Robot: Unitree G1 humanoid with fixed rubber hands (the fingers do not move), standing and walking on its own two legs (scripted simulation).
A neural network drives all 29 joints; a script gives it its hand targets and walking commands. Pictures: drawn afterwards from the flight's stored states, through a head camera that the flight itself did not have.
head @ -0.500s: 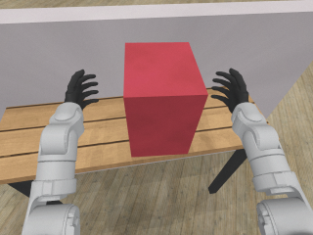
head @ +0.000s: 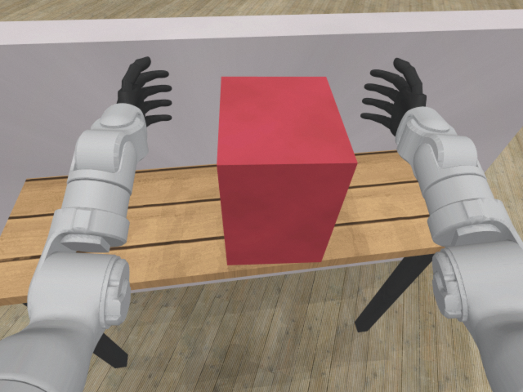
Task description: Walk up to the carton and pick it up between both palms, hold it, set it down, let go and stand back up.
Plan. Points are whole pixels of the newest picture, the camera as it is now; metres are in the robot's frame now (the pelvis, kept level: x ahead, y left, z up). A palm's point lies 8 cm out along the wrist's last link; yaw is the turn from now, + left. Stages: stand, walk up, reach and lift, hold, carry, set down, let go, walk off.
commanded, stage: reach and lift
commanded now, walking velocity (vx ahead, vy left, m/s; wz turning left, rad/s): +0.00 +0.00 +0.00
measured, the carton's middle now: (274, 175) +0.48 -0.01 +0.05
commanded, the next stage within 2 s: none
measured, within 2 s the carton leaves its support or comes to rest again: neither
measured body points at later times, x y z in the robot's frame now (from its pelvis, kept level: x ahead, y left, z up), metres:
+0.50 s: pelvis +0.00 +0.00 +0.00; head +0.03 +0.01 +0.45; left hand +0.44 +0.19 +0.12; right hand +0.46 -0.17 +0.13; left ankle -0.01 +0.11 -0.75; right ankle +0.02 -0.10 -0.75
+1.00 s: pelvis -0.01 -0.01 -0.01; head +0.04 +0.00 +0.44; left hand +0.44 +0.18 +0.07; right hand +0.46 -0.16 +0.09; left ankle -0.01 +0.11 -0.75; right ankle +0.02 -0.10 -0.75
